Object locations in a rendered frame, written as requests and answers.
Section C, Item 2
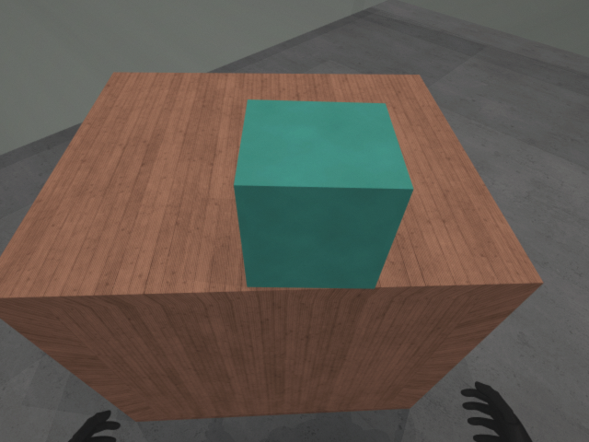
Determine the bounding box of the carton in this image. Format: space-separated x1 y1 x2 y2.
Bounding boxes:
234 99 413 289

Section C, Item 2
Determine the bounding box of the pedestal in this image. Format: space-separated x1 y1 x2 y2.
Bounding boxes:
0 72 543 422

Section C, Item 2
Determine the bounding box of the right robot hand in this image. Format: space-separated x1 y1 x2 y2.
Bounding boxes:
461 381 533 442

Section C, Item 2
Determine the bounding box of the left robot hand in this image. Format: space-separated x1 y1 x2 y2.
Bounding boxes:
68 410 121 442

